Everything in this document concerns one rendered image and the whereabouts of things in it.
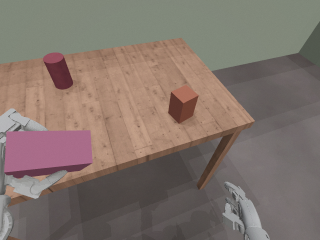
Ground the table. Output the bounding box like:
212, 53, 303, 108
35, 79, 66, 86
0, 38, 255, 240

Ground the sponge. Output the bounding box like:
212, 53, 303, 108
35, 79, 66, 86
4, 130, 93, 179

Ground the robot left hand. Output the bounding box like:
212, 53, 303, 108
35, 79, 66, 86
0, 108, 68, 199

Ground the robot left forearm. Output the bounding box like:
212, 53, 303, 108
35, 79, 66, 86
0, 194, 15, 240

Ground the robot right forearm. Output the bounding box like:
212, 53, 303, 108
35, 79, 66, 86
243, 227, 270, 240

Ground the robot right hand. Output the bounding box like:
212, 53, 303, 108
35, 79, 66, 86
222, 181, 262, 235

